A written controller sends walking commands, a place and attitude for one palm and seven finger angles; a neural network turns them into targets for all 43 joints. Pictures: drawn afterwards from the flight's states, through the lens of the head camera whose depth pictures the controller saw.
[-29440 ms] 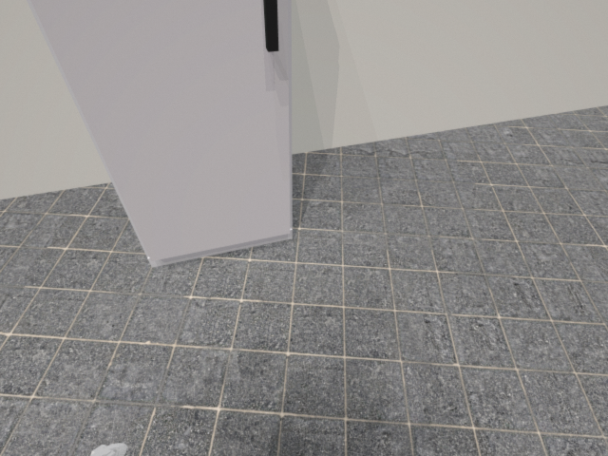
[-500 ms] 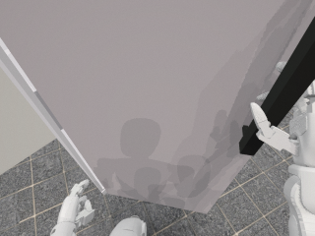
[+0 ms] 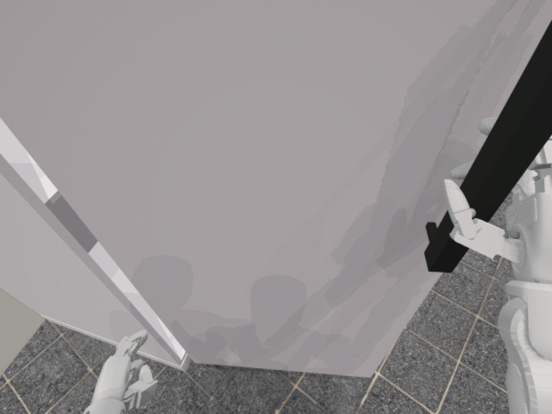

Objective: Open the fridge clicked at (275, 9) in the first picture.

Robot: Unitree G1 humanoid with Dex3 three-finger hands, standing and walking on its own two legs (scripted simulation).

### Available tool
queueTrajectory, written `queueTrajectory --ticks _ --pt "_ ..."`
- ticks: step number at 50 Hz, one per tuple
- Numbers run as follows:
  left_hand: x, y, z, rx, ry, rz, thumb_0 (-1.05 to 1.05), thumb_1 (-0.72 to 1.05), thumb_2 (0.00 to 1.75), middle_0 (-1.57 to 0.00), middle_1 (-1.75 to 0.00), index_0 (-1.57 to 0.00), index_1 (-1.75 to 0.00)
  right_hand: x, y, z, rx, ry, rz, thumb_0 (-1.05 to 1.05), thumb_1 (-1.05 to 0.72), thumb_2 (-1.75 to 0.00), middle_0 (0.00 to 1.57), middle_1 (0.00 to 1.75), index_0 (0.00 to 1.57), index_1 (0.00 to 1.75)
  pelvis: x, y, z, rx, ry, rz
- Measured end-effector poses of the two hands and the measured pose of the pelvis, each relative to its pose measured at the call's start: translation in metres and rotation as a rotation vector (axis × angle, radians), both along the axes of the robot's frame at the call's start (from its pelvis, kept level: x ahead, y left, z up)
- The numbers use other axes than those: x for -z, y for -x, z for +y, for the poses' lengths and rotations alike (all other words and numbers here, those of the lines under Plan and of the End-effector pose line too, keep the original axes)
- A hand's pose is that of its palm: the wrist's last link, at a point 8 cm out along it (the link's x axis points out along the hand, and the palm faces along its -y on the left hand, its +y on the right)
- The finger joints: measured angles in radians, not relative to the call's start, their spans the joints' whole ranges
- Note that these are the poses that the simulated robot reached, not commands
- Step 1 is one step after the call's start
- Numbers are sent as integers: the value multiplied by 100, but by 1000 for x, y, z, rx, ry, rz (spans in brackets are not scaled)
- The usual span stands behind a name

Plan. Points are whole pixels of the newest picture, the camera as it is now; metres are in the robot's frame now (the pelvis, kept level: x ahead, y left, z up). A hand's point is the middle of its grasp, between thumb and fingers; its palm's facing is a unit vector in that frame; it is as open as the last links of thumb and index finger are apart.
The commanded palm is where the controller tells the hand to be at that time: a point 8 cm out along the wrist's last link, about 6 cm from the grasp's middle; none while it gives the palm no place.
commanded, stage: stop walking and hold the door back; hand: right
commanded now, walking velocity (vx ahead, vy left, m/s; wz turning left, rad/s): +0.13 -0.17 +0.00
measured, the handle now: (492, 145) +0.31 -0.19 +0.27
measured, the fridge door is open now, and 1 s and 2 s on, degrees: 77 69 70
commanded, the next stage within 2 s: loosen the grip on the handle in 1.44 s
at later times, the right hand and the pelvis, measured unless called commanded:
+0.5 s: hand (459, 180) +0.30 -0.17 +0.23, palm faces +0.34 +0.91 -0.24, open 6.5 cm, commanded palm +0.28 -0.25 +0.20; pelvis -0.12 +0.06 +0.01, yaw -3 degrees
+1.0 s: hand (450, 157) +0.34 -0.18 +0.23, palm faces +0.21 +0.96 -0.17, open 6.3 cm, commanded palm +0.30 -0.25 +0.20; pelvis -0.12 +0.00 -0.01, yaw +2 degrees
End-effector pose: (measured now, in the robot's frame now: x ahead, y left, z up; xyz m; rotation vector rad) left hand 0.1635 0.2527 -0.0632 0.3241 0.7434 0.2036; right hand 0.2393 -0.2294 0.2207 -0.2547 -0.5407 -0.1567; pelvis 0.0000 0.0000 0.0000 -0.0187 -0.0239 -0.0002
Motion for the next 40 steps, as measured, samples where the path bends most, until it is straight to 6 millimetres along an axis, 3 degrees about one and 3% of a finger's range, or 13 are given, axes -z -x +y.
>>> queueTrajectory --ticks 3,7,11,15,18,21,27,31,35,40 --pt "-3 -2 -2 38 -12 -50 1 91 90 -20 -30 -20 -30 0 1 0 5 -3 -9 -22 -43 -78 50 140 16 118 8 16 0 17 -6 -10" --pt "-7 9 -19 77 72 -107 1 91 90 -20 -30 -20 -30 -3 -2 3 43 -21 46 -18 -45 -80 51 140 18 120 4 43 5 33 -22 -61" --pt "-1 37 -36 123 151 -69 1 91 90 -20 -30 -20 -30 -11 -8 8 86 -18 136 -12 -53 -83 49 140 24 127 -2 66 19 66 -44 -71" --pt "18 72 -35 149 200 17 1 90 90 -21 -30 -20 -30 -16 -10 13 148 -65 210 -7 -59 -85 48 140 26 132 -3 85 38 66 -46 -66" --pt "40 96 -20 153 210 83 1 90 90 -21 -30 -20 -30 -18 -12 15 189 -69 236 -7 -59 -83 47 140 26 134 8 98 56 81 -2 -38" --pt "51 123 9 97 184 145 1 90 90 -21 -30 -21 -30 -19 -14 15 201 -74 261 -7 -59 -82 46 140 28 135 4 112 61 53 24 -47" --pt "45 182 72 -78 101 190 1 90 90 -21 -30 -20 -30 -23 -26 10 206 -42 333 -12 -56 -80 46 140 36 138 -10 118 60 58 70 -33" --pt "39 216 100 -157 30 223 1 91 90 -20 -30 -20 -30 -22 -37 8 191 -55 355 -14 -57 -79 46 140 40 139 -13 119 52 52 78 -30" --pt "30 238 104 -209 -22 242 1 91 90 -20 -30 -20 -30 -21 -49 6 154 -82 341 -12 -57 -78 46 140 42 139 -12 119 39 37 66 -27" --pt "30 244 79 -246 -39 215 1 91 90 -20 -30 -19 -30 -16 -63 2 69 -104 272 -10 -58 -77 46 140 40 139 1 117 15 17 6 -22"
